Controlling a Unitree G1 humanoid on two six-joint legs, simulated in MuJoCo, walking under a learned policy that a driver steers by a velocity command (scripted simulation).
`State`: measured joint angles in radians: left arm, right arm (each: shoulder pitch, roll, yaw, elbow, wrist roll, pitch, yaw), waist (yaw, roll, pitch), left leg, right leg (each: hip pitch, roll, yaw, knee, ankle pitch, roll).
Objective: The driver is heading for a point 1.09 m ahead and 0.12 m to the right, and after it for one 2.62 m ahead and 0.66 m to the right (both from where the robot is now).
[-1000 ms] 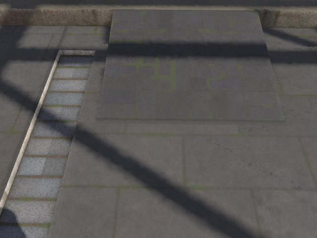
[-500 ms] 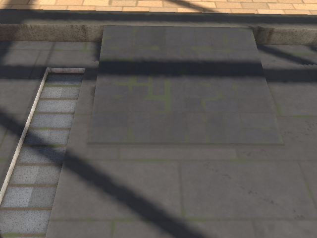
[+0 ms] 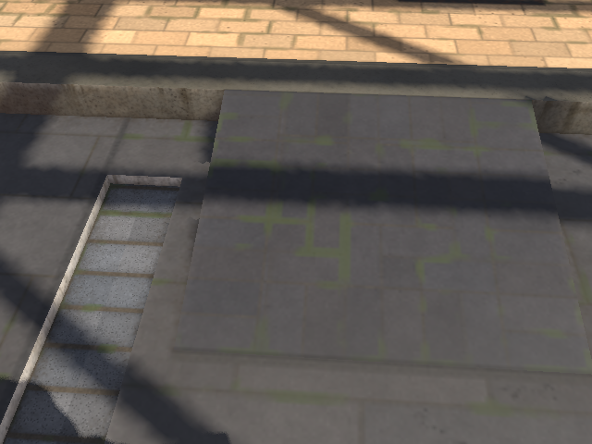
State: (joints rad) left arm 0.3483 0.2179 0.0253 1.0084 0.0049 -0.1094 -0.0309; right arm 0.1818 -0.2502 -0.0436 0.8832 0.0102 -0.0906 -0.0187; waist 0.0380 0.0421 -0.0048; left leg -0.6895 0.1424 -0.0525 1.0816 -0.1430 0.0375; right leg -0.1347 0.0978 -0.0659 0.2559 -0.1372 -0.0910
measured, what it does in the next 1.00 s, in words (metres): walks ahead: left foot, then right foot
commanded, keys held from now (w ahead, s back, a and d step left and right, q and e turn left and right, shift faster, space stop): w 1.00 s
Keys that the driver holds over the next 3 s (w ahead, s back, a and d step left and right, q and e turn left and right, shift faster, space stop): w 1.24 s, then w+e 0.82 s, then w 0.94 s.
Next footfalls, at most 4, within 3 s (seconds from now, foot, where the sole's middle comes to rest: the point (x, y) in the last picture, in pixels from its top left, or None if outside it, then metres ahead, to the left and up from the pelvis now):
0.28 left None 0.35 0.16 -0.78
0.86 right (353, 388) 0.66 -0.07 -0.78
1.38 left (262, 273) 0.97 0.17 -0.75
1.94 right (385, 233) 1.10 -0.17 -0.73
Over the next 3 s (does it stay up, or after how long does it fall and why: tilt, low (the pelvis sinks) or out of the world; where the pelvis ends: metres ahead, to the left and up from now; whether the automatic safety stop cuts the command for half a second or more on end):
stays up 1.51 -0.36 0.09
